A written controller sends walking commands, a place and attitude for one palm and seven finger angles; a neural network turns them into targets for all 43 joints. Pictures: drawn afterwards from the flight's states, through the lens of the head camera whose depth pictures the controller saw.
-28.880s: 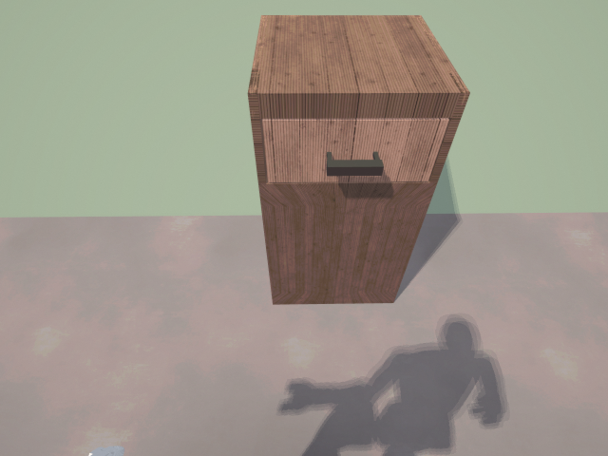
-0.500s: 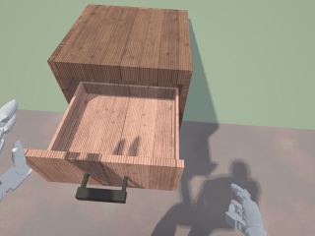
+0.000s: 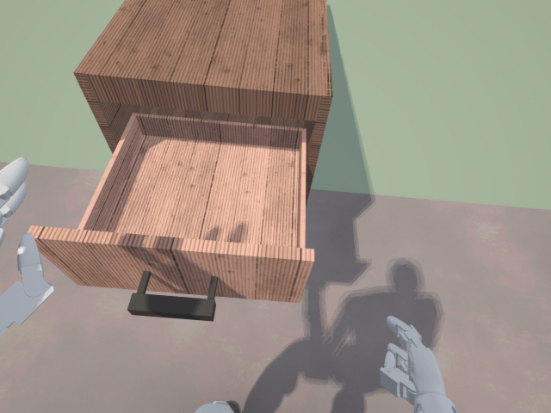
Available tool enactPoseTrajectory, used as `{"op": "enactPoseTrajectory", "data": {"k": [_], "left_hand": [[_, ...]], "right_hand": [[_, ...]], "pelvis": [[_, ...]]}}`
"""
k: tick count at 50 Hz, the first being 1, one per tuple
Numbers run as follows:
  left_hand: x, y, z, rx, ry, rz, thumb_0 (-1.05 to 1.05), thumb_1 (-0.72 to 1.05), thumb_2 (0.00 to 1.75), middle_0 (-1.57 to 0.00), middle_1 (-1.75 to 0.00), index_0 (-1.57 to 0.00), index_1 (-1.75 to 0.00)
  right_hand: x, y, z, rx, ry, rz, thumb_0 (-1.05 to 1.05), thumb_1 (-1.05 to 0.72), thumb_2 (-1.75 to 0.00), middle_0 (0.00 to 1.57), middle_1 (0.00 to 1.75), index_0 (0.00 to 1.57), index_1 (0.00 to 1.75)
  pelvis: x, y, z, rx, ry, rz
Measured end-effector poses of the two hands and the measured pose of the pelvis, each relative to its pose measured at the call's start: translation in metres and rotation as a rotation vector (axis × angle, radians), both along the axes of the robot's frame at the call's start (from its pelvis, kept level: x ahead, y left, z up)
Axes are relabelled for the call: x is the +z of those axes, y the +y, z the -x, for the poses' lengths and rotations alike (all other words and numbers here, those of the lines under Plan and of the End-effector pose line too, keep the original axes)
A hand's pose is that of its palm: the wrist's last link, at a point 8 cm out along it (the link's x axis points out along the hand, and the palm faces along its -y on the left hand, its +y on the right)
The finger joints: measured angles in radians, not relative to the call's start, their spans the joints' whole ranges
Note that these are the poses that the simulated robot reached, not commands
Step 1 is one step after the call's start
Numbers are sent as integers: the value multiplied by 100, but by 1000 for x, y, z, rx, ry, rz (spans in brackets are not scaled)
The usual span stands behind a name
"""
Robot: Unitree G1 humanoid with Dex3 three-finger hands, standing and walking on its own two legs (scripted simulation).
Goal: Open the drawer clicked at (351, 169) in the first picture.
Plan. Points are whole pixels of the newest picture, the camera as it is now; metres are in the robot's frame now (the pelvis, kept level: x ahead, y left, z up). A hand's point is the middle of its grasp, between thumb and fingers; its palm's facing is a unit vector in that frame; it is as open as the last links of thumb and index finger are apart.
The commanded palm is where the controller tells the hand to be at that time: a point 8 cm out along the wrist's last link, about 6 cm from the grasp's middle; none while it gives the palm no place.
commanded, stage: step back with the hand held close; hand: left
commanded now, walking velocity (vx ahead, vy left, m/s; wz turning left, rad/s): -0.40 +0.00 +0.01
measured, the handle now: (176, 293) +0.29 +0.18 -0.06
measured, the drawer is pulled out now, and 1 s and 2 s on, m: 0.30 0.30 0.30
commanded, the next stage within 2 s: stop stepping back and stand still in 0.30 s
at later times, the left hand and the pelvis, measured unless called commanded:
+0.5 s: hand out of the picture +0.06 +0.18 +0.16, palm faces +0.30 -0.79 -0.54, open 7.4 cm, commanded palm -0.01 +0.23 +0.18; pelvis -0.13 -0.06 +0.00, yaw +3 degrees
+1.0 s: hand out of the picture -0.05 +0.17 +0.17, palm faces +0.46 -0.74 -0.49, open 7.4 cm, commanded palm -0.11 +0.21 +0.18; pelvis -0.21 -0.09 +0.00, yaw +7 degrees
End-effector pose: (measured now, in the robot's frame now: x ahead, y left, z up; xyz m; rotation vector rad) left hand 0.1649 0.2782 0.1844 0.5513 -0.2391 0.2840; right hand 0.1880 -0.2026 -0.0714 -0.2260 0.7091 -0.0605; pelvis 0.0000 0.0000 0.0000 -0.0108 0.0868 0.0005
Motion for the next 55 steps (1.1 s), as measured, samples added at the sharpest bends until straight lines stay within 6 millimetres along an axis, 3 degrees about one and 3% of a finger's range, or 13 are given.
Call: {"op": "enactPoseTrajectory", "data": {"k": [4, 8, 13, 17, 21, 28, 37, 43, 50, 55], "left_hand": [[-4, -31, 7, -70, 61, -3, 2, 89, 90, -21, -30, -21, -31], [2, -52, 29, -121, 85, -15, 2, 89, 90, -21, -30, -22, -31], [2, -45, 58, -23, 109, -16, 2, 88, 90, -22, -30, -22, -31], [-5, -39, 81, 13, 101, -4, 2, 89, 90, -22, -30, -22, -31], [-8, -45, 109, 2, 90, -14, 2, 89, 90, -21, -30, -21, -31], [7, -73, 169, 31, 52, -36, 2, 89, 90, -21, -30, -22, -31], [-5, -70, 215, 143, 40, 71, 2, 89, 90, -21, -30, -21, -31], [0, -74, 239, 113, 24, 11, 2, 89, 90, -21, -30, -21, -31], [7, -75, 256, 154, -26, -25, 2, 89, 90, -21, -30, -21, -31], [-2, -79, 259, 165, -20, 54, 2, 89, 90, -21, -30, -21, -31]], "right_hand": [[-2, -13, 6, 17, -28, -38, 1, -90, -90, 20, 30, 21, 30], [3, -37, 25, -41, -20, -44, 1, -90, -90, 20, 30, 21, 30], [15, -63, 52, -90, 18, 40, 1, -90, -90, 20, 30, 21, 30], [12, -76, 69, -106, 2, 87, 1, -91, -90, 20, 30, 20, 30], [8, -76, 91, -92, -12, 61, 1, -91, -90, 20, 30, 20, 30], [-6, -69, 143, -23, -23, -49, 1, -91, -90, 20, 30, 20, 30], [-1, -96, 214, -36, 53, 31, 1, -90, -90, 20, 30, 21, 30], [1, -112, 234, -46, 5, 52, 1, -90, -90, 20, 30, 21, 30], [-13, -113, 235, -22, 27, 13, 1, -90, -90, 20, 30, 20, 30], [-4, -108, 236, 1, 23, 28, 1, -91, -90, 20, 30, 20, 30]], "pelvis": [[0, -17, 27, -16, -3, 17], [3, -31, 43, 0, -5, -5], [11, -38, 58, 23, 11, -56], [2, -36, 79, 59, 5, -24], [-1, -43, 106, 51, -20, -53], [-4, -67, 147, 59, -82, -18], [7, -76, 177, 80, -57, -44], [2, -77, 198, 101, -96, -48], [-2, -89, 208, 120, -106, -29], [3, -89, 211, 119, -91, -36]]}}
